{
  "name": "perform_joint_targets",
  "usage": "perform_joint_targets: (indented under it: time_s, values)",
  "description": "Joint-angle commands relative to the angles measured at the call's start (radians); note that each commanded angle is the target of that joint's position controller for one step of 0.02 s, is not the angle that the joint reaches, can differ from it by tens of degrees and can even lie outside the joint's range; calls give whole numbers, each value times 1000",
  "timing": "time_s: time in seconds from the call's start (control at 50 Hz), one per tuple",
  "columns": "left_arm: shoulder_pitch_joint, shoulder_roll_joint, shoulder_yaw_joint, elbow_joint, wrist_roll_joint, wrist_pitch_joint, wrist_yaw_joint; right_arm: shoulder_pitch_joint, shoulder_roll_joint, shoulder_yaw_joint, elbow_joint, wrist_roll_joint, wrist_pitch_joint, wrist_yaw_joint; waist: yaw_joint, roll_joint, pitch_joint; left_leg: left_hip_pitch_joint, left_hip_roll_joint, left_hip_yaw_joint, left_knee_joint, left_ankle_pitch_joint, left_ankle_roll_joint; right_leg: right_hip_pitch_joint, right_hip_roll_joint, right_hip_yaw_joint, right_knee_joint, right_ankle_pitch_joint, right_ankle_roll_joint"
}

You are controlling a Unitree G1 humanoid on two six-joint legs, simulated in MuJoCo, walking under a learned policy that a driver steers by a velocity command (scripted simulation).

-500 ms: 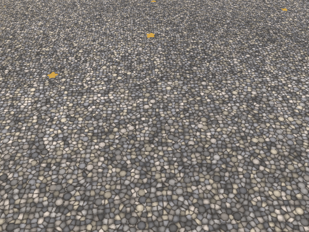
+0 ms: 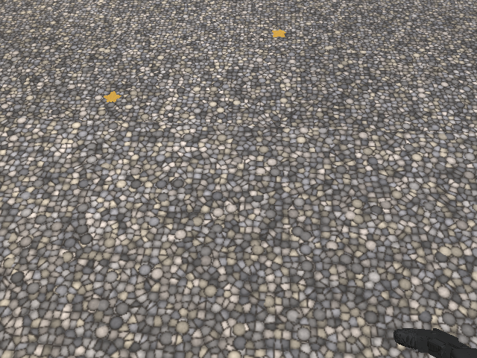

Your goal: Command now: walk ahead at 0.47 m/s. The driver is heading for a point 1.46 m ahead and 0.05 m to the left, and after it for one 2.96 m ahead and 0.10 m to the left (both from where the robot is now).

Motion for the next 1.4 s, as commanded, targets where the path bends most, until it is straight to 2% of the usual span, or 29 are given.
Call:
perform_joint_targets:
  time_s: [0.02,0.04,0.06,0.08,0.1,0.12,0.16,0.2,0.26,0.5,0.56,0.6,0.62,0.64,0.68,0.7,0.74,0.92,0.94,1.0,1.12,1.16,1.18,1.2,1.22,1.24,1.26,1.32,1.4]
  values:
    - [-13,192,42,-36,1,6,5,32,-130,-41,-51,-1,-17,5,-132,-143,15,187,-57,33,-13,-46,49,-76,-266,63,142,878,-129]
    - [-30,184,40,-44,6,15,5,198,-168,-65,-1,2,-14,-1,-214,-145,-82,392,-90,52,-11,-55,76,-115,-229,32,328,996,-105]
    - [-45,169,31,-64,16,18,3,382,-215,-85,46,-1,-8,-10,-290,-116,-196,689,6,-59,15,-81,119,-311,-189,15,591,837,-74]
    - [79,25,-7,-83,14,-1,-12,514,-314,-106,76,-26,-4,-14,-233,156,-387,1068,292,-567,-86,-329,291,-699,-1,9,1028,266,-4]
    - [45,42,-4,-68,-7,-34,-21,504,-244,-81,83,-25,-2,-12,-238,192,-435,1053,347,-848,-291,-442,304,-817,46,171,1203,-171,-22]
    - [-69,125,21,-113,-36,-54,-23,390,-191,-63,70,-16,-11,-10,-211,160,-243,900,309,-702,-312,-441,240,-919,-18,169,1263,-127,-46]
    - [-170,145,34,-138,-29,-56,-5,222,-110,-37,38,-28,-25,-2,-138,14,-78,560,237,-421,-356,-226,183,-844,-118,120,1163,48,-62]
    - [-119,103,39,-129,-13,-25,4,191,-71,-25,49,-41,-33,7,-75,55,-54,401,172,-285,-403,-152,159,-719,-162,127,1069,105,-66]
    - [-169,93,44,-156,-7,-1,8,255,-110,-30,80,-39,-35,-10,-63,49,-2,341,158,-211,-461,-98,184,-762,-177,106,961,164,-44]
    - [-594,92,25,-305,-9,-24,-45,502,-165,-43,151,-16,1,-55,-176,20,76,633,189,-108,-409,26,139,-874,-101,49,381,432,-27]
    - [-546,134,37,-310,-12,-33,-58,483,-187,-55,149,-15,17,-58,-125,54,33,708,217,-108,-304,250,112,-766,-63,25,340,309,-67]
    - [-279,214,80,-232,-9,-35,-51,447,-168,-46,132,-19,27,-57,8,59,-133,634,141,-44,3,506,68,-383,-11,-14,331,314,-120]
    - [-85,296,102,-193,4,-32,-41,463,-133,-29,105,-38,26,-57,58,-55,-295,407,75,3,333,218,31,-54,-209,216,362,322,-190]
    - [-34,338,108,-166,4,-26,-48,589,9,9,109,-32,1,-42,-20,-329,-423,13,-119,-43,659,-496,-28,260,-412,710,222,103,-349]
    - [-152,197,66,-196,-2,-31,-43,406,-156,-30,78,17,-41,-37,4,-180,-235,-160,-23,-152,780,-462,11,102,-350,585,138,88,-259]
    - [-237,176,57,-216,5,-33,-43,354,-155,-31,67,14,-45,-45,-29,-86,-160,-120,31,-124,738,-366,11,-52,-318,468,112,215,-239]
    - [-296,123,41,-216,25,-38,-48,351,-129,-42,68,-7,-27,-51,-92,-76,-92,-13,89,-123,642,-275,6,-250,-259,327,55,338,-221]
    - [-176,175,51,-162,8,-28,-14,143,-69,-37,-3,-23,4,-46,-74,-72,13,-71,86,-68,185,64,-49,-311,-194,119,-53,421,-203]
    - [-48,33,8,-119,135,-56,-59,232,31,17,40,-172,15,5,-64,-70,13,-76,66,-62,184,153,-34,-287,-204,111,-27,371,-272]
    - [-30,101,19,-111,104,-61,-105,113,-58,-2,-9,-127,26,26,-49,-75,42,-115,53,-58,102,115,-15,-217,-237,122,-25,397,-285]
    - [-31,166,33,-108,88,-31,-87,-6,-77,4,-68,-93,26,1,-56,-92,55,-10,-2,-15,-46,-22,34,-55,-290,105,11,516,-219]
    - [-46,188,43,-118,85,-27,-79,88,-125,-20,-51,-67,6,-3,-126,-87,-17,264,-68,51,-50,19,75,-124,-230,45,152,773,-162]
    - [-18,155,36,-120,102,-31,-79,246,-167,-35,-6,-54,-9,-9,-166,-35,-155,539,-52,14,32,94,125,-217,-146,-21,361,751,-96]
    - [180,13,-6,-126,120,-49,-84,496,-198,-33,46,-54,-8,-6,-169,180,-456,1098,184,-372,-20,60,344,-589,5,-19,691,343,-20]
    - [82,59,5,-135,101,-49,-107,733,-195,-39,130,-81,-2,-15,-278,171,-458,1208,316,-716,-235,-130,378,-805,104,60,965,-246,-11]
    - [-114,81,22,-187,71,-43,-107,719,-201,-51,149,-99,-25,-27,-297,88,-205,1018,270,-666,-302,-383,246,-960,41,179,1108,-185,-78]
    - [-193,108,31,-197,72,-50,-78,549,-178,-52,114,-81,-38,-34,-239,69,-22,748,247,-543,-328,-438,201,-978,-48,166,1123,-77,-98]
    - [-163,-5,2,-196,108,-44,-42,397,-6,-3,77,-83,-27,-48,-113,10,-30,447,213,-357,-408,-164,213,-760,-143,156,1016,51,-114]
    - [-208,15,3,-202,94,-17,-66,432,-15,-9,68,-107,-51,-31,-108,14,9,405,167,-205,-458,-24,229,-846,-150,104,852,221,-72]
